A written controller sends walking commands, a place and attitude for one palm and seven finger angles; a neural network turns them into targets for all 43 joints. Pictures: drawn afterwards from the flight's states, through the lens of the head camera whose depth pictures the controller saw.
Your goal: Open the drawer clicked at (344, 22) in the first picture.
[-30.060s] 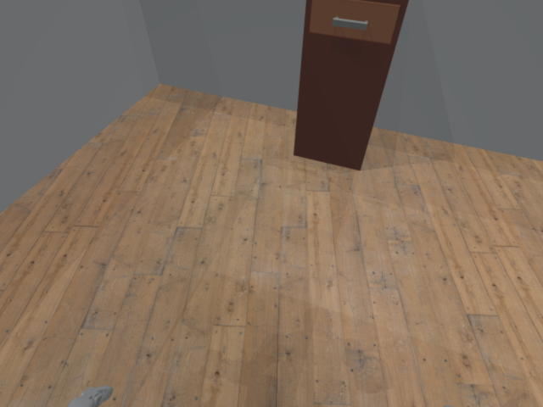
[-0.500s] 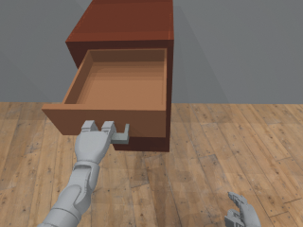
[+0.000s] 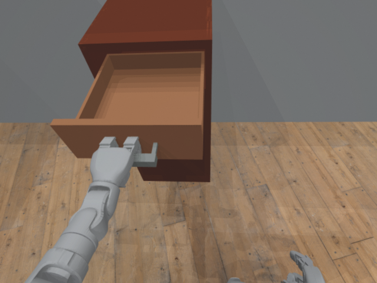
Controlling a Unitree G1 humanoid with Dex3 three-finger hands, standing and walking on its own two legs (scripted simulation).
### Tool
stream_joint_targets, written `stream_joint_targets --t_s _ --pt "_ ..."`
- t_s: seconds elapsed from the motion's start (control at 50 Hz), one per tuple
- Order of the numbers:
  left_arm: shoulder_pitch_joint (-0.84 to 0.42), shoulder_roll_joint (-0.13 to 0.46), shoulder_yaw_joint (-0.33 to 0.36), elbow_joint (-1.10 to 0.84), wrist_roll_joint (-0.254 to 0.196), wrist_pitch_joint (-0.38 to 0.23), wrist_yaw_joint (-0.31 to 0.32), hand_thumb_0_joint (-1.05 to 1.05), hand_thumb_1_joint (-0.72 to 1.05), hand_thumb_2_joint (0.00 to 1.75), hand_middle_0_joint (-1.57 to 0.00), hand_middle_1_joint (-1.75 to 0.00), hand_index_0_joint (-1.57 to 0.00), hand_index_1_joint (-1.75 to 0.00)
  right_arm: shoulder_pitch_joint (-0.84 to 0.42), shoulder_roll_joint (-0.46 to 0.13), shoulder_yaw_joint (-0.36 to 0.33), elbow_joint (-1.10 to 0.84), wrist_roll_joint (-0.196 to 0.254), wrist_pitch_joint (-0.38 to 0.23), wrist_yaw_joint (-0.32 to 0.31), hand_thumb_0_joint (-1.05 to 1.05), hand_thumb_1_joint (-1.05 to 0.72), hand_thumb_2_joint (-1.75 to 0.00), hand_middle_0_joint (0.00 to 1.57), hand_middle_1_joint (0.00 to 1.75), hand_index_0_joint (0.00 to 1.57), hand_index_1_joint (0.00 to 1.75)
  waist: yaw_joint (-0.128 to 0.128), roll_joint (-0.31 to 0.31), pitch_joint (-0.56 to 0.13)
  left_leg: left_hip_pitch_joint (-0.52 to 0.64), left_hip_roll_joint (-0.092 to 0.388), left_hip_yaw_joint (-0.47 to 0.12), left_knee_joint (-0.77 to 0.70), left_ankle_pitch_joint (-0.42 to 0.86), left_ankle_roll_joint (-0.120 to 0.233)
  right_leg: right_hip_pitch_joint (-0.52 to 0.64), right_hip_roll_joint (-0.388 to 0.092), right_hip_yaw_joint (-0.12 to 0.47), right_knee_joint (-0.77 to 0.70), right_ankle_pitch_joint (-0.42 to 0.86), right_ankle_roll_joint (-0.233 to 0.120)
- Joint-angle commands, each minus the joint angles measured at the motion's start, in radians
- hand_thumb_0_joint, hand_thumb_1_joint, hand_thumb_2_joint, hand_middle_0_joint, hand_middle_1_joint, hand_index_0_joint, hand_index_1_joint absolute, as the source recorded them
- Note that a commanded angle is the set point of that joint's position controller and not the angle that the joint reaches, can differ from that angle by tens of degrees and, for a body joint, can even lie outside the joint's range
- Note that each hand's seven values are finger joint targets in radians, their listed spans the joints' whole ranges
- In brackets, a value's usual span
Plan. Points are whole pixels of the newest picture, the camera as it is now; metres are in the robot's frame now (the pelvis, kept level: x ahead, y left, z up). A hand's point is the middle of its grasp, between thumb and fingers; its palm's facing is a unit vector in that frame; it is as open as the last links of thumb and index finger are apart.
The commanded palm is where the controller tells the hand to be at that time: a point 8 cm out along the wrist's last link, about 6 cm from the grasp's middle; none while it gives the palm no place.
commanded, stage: open the thumb to release the handle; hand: left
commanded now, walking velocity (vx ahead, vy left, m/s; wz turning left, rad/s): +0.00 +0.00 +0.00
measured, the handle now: (129, 153) +0.40 +0.18 +0.03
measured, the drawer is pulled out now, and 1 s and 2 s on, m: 0.29 0.29 0.29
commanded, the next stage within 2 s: lift the hand off the handle in 0.20 s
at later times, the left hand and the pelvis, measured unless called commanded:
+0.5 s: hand (122, 174) +0.35 +0.19 +0.00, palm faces +0.02 -0.01 -1.00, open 13.7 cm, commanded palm +0.33 +0.20 +0.06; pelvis -0.02 +0.00 +0.00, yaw +0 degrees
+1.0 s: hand (115, 163) +0.36 +0.19 +0.04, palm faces +0.04 -0.03 -1.00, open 13.5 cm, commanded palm +0.33 +0.20 +0.11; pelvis +0.00 +0.01 +0.01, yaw +0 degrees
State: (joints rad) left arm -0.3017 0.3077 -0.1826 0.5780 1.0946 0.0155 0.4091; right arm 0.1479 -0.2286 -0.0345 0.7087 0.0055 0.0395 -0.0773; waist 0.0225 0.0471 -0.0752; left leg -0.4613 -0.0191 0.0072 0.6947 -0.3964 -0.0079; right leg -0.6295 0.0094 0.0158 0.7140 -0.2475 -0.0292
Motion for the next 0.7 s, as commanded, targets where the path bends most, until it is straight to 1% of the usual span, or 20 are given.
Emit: stream_joint_targets --t_s 0.0,0.02,0.04,0.08,0.14,0.16,0.2,0.26,0.28,0.3,0.32,0.38,0.42,0.44,0.46,0.5,0.54,0.58,0.62,0.68 --pt "-0.380 0.226 0.142 -0.113 0.011 0.006 0.047 0.00 -0.22 0.42 -0.32 -1.23 -0.32 -1.23 -0.047 -0.112 -0.035 -0.117 -0.002 -0.049 -0.011 0.00 -0.90 -0.90 0.20 0.30 0.20 0.30 -0.010 -0.114 -0.285 -0.096 -0.039 0.040 -0.091 0.114 0.026 0.326 -0.014 0.031 -0.118 0.044 0.006" --pt "-0.392 0.249 0.161 -0.109 0.015 0.002 0.050 0.00 -0.29 0.39 -0.32 -1.22 -0.32 -1.22 -0.043 -0.117 -0.036 -0.117 -0.002 -0.049 -0.012 0.00 -0.90 -0.90 0.20 0.30 0.20 0.30 -0.008 -0.121 -0.295 -0.101 -0.040 0.036 -0.094 0.098 0.026 0.328 -0.013 0.032 -0.120 0.015 0.005" --pt "-0.402 0.240 0.150 -0.116 0.017 -0.004 0.053 0.00 -0.36 0.36 -0.31 -1.22 -0.31 -1.22 -0.040 -0.113 -0.038 -0.118 -0.001 -0.051 -0.012 0.00 -0.90 -0.90 0.20 0.30 0.20 0.30 -0.007 -0.103 -0.316 -0.092 -0.040 0.041 -0.091 0.104 0.028 0.332 -0.015 0.036 -0.119 0.024 0.005" --pt "-0.429 0.219 0.129 -0.091 0.013 -0.009 0.057 0.00 -0.50 0.30 -0.30 -1.20 -0.30 -1.20 -0.030 -0.113 -0.039 -0.112 0.001 -0.057 -0.013 0.00 -0.90 -0.90 0.20 0.30 0.20 0.30 -0.019 -0.097 -0.305 -0.101 -0.041 0.038 -0.090 0.081 0.027 0.312 -0.015 0.032 -0.120 -0.004 0.004" --pt "-0.438 0.269 0.167 -0.063 0.010 -0.017 0.062 0.00 -0.50 0.30 -0.30 -1.20 -0.30 -1.20 -0.026 -0.118 -0.038 -0.107 0.000 -0.062 -0.017 0.00 -0.90 -0.90 0.20 0.30 0.20 0.30 -0.010 -0.094 -0.311 -0.118 -0.042 0.042 -0.092 0.056 0.029 0.325 -0.021 0.048 -0.132 -0.044 0.006" --pt "-0.451 0.270 0.166 -0.064 0.004 -0.020 0.063 0.00 -0.50 0.30 -0.30 -1.20 -0.30 -1.20 -0.024 -0.115 -0.036 -0.111 0.001 -0.064 -0.019 0.00 -0.90 -0.90 0.20 0.30 0.20 0.30 -0.011 -0.109 -0.320 -0.129 -0.043 0.042 -0.091 0.049 0.030 0.336 -0.024 0.053 -0.134 -0.054 0.009" --pt "-0.453 0.252 0.152 -0.049 -0.002 -0.028 0.062 0.00 -0.50 0.30 -0.30 -1.20 -0.30 -1.20 -0.025 -0.115 -0.037 -0.110 0.004 -0.067 -0.022 0.00 -0.90 -0.90 0.20 0.30 0.20 0.30 -0.016 -0.108 -0.303 -0.135 -0.046 0.043 -0.094 0.036 0.030 0.323 -0.022 0.047 -0.137 -0.070 0.009" --pt "-0.467 0.256 0.158 -0.034 -0.004 -0.044 0.069 0.00 -0.50 0.30 -0.30 -1.20 -0.30 -1.20 -0.018 -0.118 -0.040 -0.107 0.003 -0.074 -0.020 0.00 -0.90 -0.90 0.20 0.30 0.20 0.30 -0.019 -0.094 -0.303 -0.130 -0.043 0.042 -0.094 0.024 0.030 0.307 -0.023 0.048 -0.140 -0.090 0.008" --pt "-0.342 0.107 0.057 -0.134 -0.027 -0.044 0.064 0.00 -0.50 0.30 -0.30 -1.20 -0.30 -1.20 -0.033 -0.104 -0.047 -0.145 0.003 -0.079 -0.003 0.00 -0.90 -0.90 0.20 0.30 0.20 0.30 0.015 -0.052 -0.370 -0.083 -0.046 0.042 -0.112 0.064 0.025 0.357 -0.017 0.044 -0.137 -0.049 -0.003" --pt "-0.329 0.145 0.094 -0.138 -0.033 -0.043 0.067 0.00 -0.50 0.30 -0.30 -1.20 -0.30 -1.20 -0.030 -0.110 -0.052 -0.139 0.008 -0.078 -0.002 0.00 -0.90 -0.90 0.20 0.30 0.20 0.30 0.000 -0.085 -0.364 -0.068 -0.039 0.041 -0.108 0.086 0.027 0.352 -0.009 0.031 -0.132 -0.013 -0.004" --pt "-0.347 0.163 0.107 -0.126 -0.029 -0.041 0.070 0.00 -0.50 0.30 -0.30 -1.20 -0.30 -1.20 -0.032 -0.118 -0.050 -0.134 0.006 -0.077 -0.003 0.00 -0.90 -0.90 0.20 0.30 0.20 0.30 -0.003 -0.083 -0.368 -0.075 -0.040 0.038 -0.107 0.090 0.025 0.352 -0.009 0.032 -0.129 -0.008 -0.003" --pt "-0.414 0.183 0.109 -0.070 -0.004 -0.020 0.078 0.00 -0.50 0.30 -0.30 -1.20 -0.30 -1.20 -0.035 -0.121 -0.041 -0.116 0.009 -0.075 -0.006 0.00 -0.90 -0.90 0.20 0.30 0.20 0.30 -0.026 -0.162 -0.257 -0.118 -0.036 0.036 -0.118 0.026 0.030 0.294 -0.016 0.034 -0.157 -0.102 0.008" --pt "-0.428 0.246 0.157 -0.062 0.014 -0.009 0.087 0.00 -0.50 0.30 -0.30 -1.20 -0.30 -1.20 -0.048 -0.126 -0.038 -0.117 0.008 -0.074 -0.010 0.00 -0.90 -0.90 0.20 0.30 0.20 0.30 -0.010 -0.144 -0.242 -0.124 -0.039 0.040 -0.126 -0.004 0.032 0.289 -0.017 0.044 -0.173 -0.163 0.006" --pt "-0.450 0.240 0.142 -0.068 0.022 -0.003 0.089 0.00 -0.50 0.30 -0.30 -1.20 -0.30 -1.20 -0.045 -0.122 -0.036 -0.116 0.007 -0.071 -0.011 0.00 -0.90 -0.90 0.20 0.30 0.20 0.30 -0.010 -0.110 -0.259 -0.109 -0.040 0.042 -0.128 0.005 0.031 0.290 -0.016 0.040 -0.165 -0.148 0.003" --pt "-0.482 0.204 0.106 -0.063 0.021 0.001 0.089 0.00 -0.50 0.30 -0.30 -1.20 -0.30 -1.20 -0.044 -0.115 -0.033 -0.120 0.005 -0.073 -0.012 0.00 -0.90 -0.90 0.20 0.30 0.20 0.30 -0.019 -0.090 -0.258 -0.103 -0.041 0.043 -0.128 0.006 0.031 0.286 -0.017 0.035 -0.162 -0.139 0.003" --pt "-0.493 0.197 0.100 -0.055 0.019 0.001 0.085 0.00 -0.50 0.30 -0.30 -1.20 -0.30 -1.20 -0.030 -0.117 -0.039 -0.113 0.005 -0.075 -0.011 0.00 -0.90 -0.90 0.20 0.30 0.20 0.30 -0.021 -0.054 -0.283 -0.079 -0.038 0.038 -0.127 0.034 0.027 0.281 -0.010 0.023 -0.145 -0.094 -0.002" --pt "-0.489 0.180 0.091 -0.062 0.012 0.000 0.078 0.00 -0.50 0.30 -0.30 -1.20 -0.30 -1.20 -0.019 -0.117 -0.043 -0.116 0.005 -0.075 -0.009 0.00 -0.90 -0.90 0.20 0.30 0.20 0.30 -0.021 -0.059 -0.323 -0.055 -0.035 0.033 -0.124 0.083 0.025 0.298 -0.005 0.011 -0.128 -0.029 -0.004" --pt "-0.504 0.154 0.069 -0.043 0.005 0.003 0.075 0.00 -0.50 0.30 -0.30 -1.20 -0.30 -1.20 -0.016 -0.117 -0.041 -0.109 0.003 -0.074 -0.007 0.00 -0.90 -0.90 0.20 0.30 0.20 0.30 -0.035 -0.072 -0.312 -0.051 -0.033 0.030 -0.121 0.095 0.023 0.289 -0.004 0.004 -0.127 -0.006 -0.003" --pt "-0.518 0.202 0.108 -0.102 0.002 -0.001 0.072 0.00 -0.50 0.30 -0.30 -1.20 -0.30 -1.20 -0.023 -0.122 -0.044 -0.119 0.005 -0.070 -0.009 0.00 -0.90 -0.90 0.20 0.30 0.20 0.30 -0.021 -0.076 -0.356 -0.024 -0.033 0.029 -0.126 0.127 0.025 0.330 -0.002 0.010 -0.129 0.026 -0.003" --pt "-0.532 0.175 0.083 -0.170 -0.009 0.001 0.067 0.00 -0.50 0.30 -0.30 -1.20 -0.30 -1.20 -0.039 -0.113 -0.043 -0.127 0.006 -0.066 -0.009 0.00 -0.90 -0.90 0.20 0.30 0.20 0.30 -0.019 -0.072 -0.365 0.010 -0.034 0.028 -0.137 0.174 0.026 0.362 -0.003 0.002 -0.132 0.084 -0.002"
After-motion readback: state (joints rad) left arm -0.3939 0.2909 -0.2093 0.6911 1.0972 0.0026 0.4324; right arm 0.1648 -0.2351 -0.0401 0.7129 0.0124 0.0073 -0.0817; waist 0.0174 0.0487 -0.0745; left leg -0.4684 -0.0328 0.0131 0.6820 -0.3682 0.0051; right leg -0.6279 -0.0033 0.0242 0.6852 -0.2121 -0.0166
